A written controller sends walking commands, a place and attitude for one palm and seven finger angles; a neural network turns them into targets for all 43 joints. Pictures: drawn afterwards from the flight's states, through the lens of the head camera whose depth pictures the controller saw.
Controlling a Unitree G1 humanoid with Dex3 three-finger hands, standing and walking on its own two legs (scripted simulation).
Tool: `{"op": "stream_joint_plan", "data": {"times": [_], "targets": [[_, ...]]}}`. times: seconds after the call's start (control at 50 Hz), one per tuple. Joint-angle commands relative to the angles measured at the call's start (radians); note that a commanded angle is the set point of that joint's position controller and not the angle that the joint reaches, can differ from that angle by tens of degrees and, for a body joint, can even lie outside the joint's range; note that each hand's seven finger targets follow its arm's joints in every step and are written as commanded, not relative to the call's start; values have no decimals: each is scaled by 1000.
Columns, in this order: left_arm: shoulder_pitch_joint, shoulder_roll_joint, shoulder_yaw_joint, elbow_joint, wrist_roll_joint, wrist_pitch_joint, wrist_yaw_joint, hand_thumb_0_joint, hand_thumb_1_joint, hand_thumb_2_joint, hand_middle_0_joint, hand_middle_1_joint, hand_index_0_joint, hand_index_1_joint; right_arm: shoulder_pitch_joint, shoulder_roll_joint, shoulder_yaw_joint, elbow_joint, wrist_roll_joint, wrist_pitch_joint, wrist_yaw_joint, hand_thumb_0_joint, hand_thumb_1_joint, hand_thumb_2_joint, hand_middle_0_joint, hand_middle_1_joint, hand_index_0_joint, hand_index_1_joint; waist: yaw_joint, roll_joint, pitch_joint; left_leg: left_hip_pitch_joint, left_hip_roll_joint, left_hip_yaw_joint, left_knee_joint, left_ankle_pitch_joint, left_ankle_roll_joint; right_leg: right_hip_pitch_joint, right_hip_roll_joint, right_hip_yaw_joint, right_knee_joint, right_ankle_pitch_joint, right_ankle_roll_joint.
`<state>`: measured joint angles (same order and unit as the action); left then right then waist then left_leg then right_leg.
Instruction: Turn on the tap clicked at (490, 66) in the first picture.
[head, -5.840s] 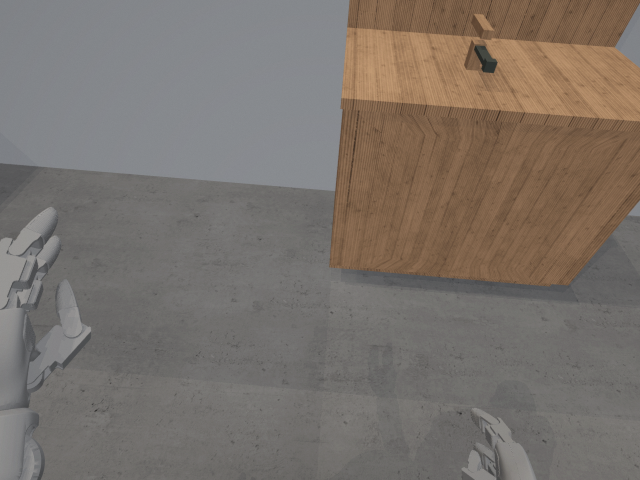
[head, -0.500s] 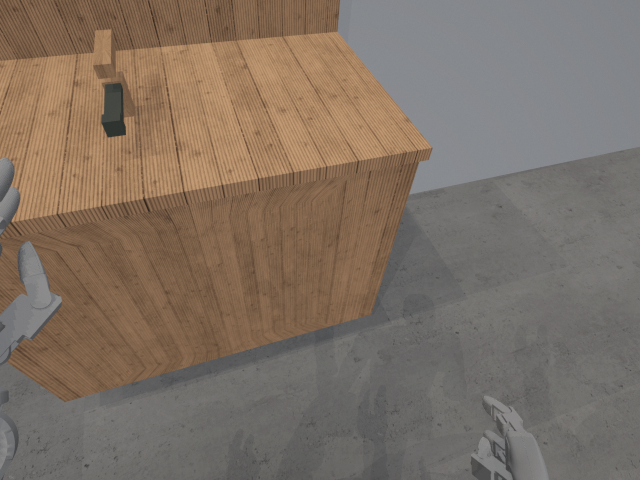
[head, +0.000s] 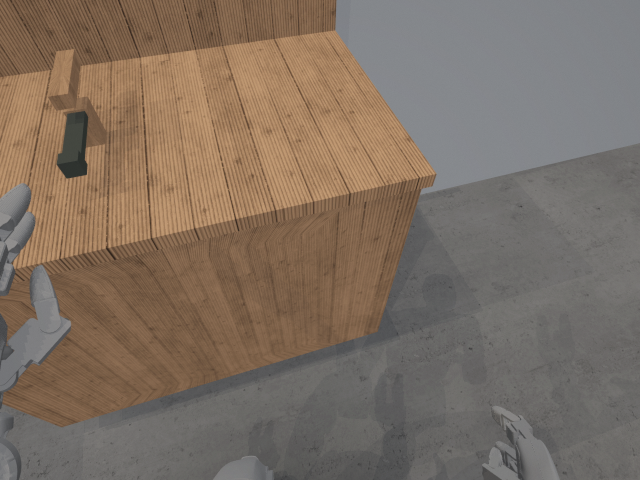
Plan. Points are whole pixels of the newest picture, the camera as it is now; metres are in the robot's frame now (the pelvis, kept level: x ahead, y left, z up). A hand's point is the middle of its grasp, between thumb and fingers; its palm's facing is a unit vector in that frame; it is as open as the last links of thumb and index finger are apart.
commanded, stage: take the last steps up to it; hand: left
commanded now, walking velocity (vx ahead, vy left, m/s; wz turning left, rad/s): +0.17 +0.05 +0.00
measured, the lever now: (72, 164) +0.51 +0.39 +0.08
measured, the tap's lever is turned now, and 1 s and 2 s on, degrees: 0 0 0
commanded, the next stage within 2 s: come to a stop and stand still in 0.14 s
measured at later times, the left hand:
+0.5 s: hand (113, 257) +0.29 +0.22 +0.16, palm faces +0.38 -0.81 -0.44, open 7.4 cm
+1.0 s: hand (63, 321) +0.22 +0.23 +0.16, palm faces +0.40 -0.84 -0.36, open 7.4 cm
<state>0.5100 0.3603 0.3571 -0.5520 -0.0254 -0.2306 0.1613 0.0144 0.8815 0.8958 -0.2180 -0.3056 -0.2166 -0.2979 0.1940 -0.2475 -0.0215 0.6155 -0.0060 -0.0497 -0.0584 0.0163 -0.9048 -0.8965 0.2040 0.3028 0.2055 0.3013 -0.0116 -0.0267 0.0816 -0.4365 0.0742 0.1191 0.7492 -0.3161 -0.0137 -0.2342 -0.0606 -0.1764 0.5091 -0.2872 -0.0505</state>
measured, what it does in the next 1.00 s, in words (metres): steps on the spot: left foot, then right foot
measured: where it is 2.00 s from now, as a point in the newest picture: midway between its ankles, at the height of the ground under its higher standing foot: outside the picture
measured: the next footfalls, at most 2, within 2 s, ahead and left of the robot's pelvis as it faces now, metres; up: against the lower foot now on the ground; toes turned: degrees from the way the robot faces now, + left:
left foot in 0.08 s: +0.11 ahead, +0.13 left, +0.00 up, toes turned +8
right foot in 0.36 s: +0.07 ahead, -0.11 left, +0.00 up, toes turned -3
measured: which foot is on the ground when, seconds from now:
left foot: up 0.00-0.06, down 0.08-0.40, up 0.42-0.66, down 0.68-1.00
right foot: down 0.00-0.10, up 0.12-0.34, down 0.36-1.00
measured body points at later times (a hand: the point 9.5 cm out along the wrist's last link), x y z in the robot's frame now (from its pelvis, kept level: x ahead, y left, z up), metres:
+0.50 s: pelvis +0.07 -0.01 -0.01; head +0.10 -0.04 +0.44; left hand +0.27 +0.26 +0.18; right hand +0.24 -0.22 -0.11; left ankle +0.05 +0.12 -0.70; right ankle +0.10 -0.10 -0.74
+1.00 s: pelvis +0.01 +0.00 +0.00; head +0.01 +0.00 +0.45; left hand +0.20 +0.28 +0.18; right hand +0.18 -0.21 -0.09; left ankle +0.06 +0.12 -0.74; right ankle +0.03 -0.11 -0.74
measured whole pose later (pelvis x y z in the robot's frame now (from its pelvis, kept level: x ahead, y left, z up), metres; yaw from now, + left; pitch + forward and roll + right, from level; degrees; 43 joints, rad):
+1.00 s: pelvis +0.01 +0.00 +0.00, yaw -1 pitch -2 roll -1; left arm 0.44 0.33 0.31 -0.46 -0.03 -0.18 0.16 0.02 0.89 0.90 -0.21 -0.30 -0.21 -0.30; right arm 0.20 -0.16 0.05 0.60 0.00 -0.08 -0.04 0.01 -0.90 -0.90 0.21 0.30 0.21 0.30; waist 0.01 0.03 0.04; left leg -0.29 0.05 0.06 0.54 -0.23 0.00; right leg -0.23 0.01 -0.08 0.49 -0.22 -0.02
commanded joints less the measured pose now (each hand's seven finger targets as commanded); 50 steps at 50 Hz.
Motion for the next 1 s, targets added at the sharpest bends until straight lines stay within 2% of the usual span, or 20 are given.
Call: {"op": "stream_joint_plan", "data": {"times": [0.0,0.04,0.08,0.1,0.16,0.2,0.3,0.32,0.36,0.38,0.4,0.44,0.5,0.62,0.7,0.72,0.8,0.9,0.94,0.98], "targets": [[-63,178,136,-207,-7,-43,40,0,900,900,-200,-300,-200,-300,-59,-43,-23,-172,2,-49,-16,0,-900,-900,200,300,200,300,18,-68,-211,181,-44,65,-245,136,7,124,-188,169,-59,284,-50],[-114,175,114,-213,-8,-47,35,0,900,900,-200,-300,-200,-300,-48,-78,-41,-177,14,-46,-27,0,-900,-900,200,300,200,300,4,53,-193,318,37,-42,-320,179,45,1,-140,142,83,145,-3],[-120,166,111,-174,-9,-58,29,0,900,900,-200,-300,-200,-300,-48,-79,-35,-181,16,-49,-24,0,-900,-900,200,300,200,300,3,315,-200,444,295,-427,-418,365,200,-265,24,84,413,-304,58],[-133,195,121,-178,-1,-60,26,0,900,900,-200,-300,-200,-300,-65,-70,-25,-174,4,-54,-24,0,-900,-900,200,300,200,300,-1,354,-178,408,344,-511,-455,343,245,-316,14,128,546,-336,54],[-119,183,108,-239,1,-58,14,0,900,900,-200,-300,-200,-300,-60,-71,-32,-155,15,-70,-10,0,-900,-900,200,300,200,300,10,231,-183,427,280,-314,-383,455,224,-348,-15,135,491,-226,66],[-57,148,93,-243,-7,-45,10,0,900,900,-200,-300,-200,-300,-51,-72,-30,-160,16,-77,3,0,-900,-900,200,300,200,300,11,259,-195,348,226,-193,-384,462,183,-235,1,85,370,-152,70],[-46,164,122,-153,-17,-14,15,0,900,900,-200,-300,-200,-300,-58,-58,-3,-163,14,-80,-1,0,-900,-900,200,300,200,300,13,202,-184,244,184,-85,-299,445,86,30,43,32,-9,47,83],[-62,165,125,-133,-13,-13,15,0,900,900,-200,-300,-200,-300,-65,-53,-1,-163,16,-76,-3,0,-900,-900,200,300,200,300,16,162,-188,204,160,-59,-254,365,57,104,23,54,-85,161,80],[-103,189,130,-122,-10,-9,16,0,900,900,-200,-300,-200,-300,-61,-26,13,-172,13,-72,-4,0,-900,-900,200,300,200,300,-9,-14,-198,94,31,2,-124,118,-16,172,-157,280,-90,635,13],[-66,165,125,-52,-22,8,11,0,900,900,-200,-300,-200,-300,-46,-22,4,-165,18,-73,-3,0,-900,-900,200,300,200,300,1,-179,-207,67,-41,-7,-7,-67,-35,156,-226,369,-117,746,-38],[-69,171,122,-65,-19,14,10,0,900,900,-200,-300,-200,-300,-62,-37,-7,-167,17,-68,1,0,-900,-900,200,300,200,300,12,-232,-209,33,-48,-52,112,-181,-29,167,-276,410,-120,862,-70],[-100,204,148,-134,-14,7,19,0,900,900,-200,-300,-200,-300,-104,-13,17,-167,19,-58,-1,0,-900,-900,200,300,200,300,11,-153,-228,-20,-37,-131,201,-220,-25,202,-320,392,-73,942,-102],[-35,185,150,-171,-1,-5,33,0,900,900,-200,-300,-200,-300,-117,-5,29,-174,8,-33,-15,0,-900,-900,200,300,200,300,18,-114,-271,21,-49,-90,98,-163,-27,233,-265,261,-47,902,-74],[25,177,148,-224,-4,5,41,0,900,900,-200,-300,-200,-300,-72,-39,-6,-189,6,-1,-21,0,-900,-900,200,300,200,300,7,-79,-271,205,-51,-63,-248,82,-15,121,-201,230,-48,501,-26],[-13,172,131,-209,-5,-15,31,0,900,900,-200,-300,-200,-300,-82,-73,-9,-198,9,-26,-30,0,-900,-900,200,300,200,300,24,294,-166,157,196,-274,-465,356,86,-28,11,111,157,-79,71],[-52,162,105,-202,0,-21,25,0,900,900,-200,-300,-200,-300,-85,-69,-5,-191,3,-37,-27,0,-900,-900,200,300,200,300,21,316,-129,96,223,-297,-497,354,108,-33,18,117,253,-178,67],[-121,119,41,-169,10,-26,18,0,900,900,-200,-300,-200,-300,-35,-83,-20,-159,9,-89,-9,0,-900,-900,200,300,200,300,11,240,-170,279,181,-207,-380,564,102,-61,33,111,124,-112,73],[-138,148,66,-125,11,-16,17,0,900,900,-200,-300,-200,-300,-64,-75,-2,-157,8,-85,-2,0,-900,-900,200,300,200,300,11,138,-174,137,105,-157,-329,267,34,148,-5,158,-116,204,57],[-113,152,79,-94,-7,4,7,0,900,900,-200,-300,-200,-300,-69,-61,-5,-165,12,-73,-2,0,-900,-900,200,300,200,300,14,-52,-152,122,13,-82,-257,14,-3,51,-84,291,-175,102,21],[-115,158,80,-103,-19,14,8,0,900,900,-200,-300,-200,-300,-69,-46,5,-153,8,-59,-2,0,-900,-900,200,300,200,300,8,-62,-127,170,-20,-84,-181,-19,-5,-74,-149,359,-253,-76,-19]]}}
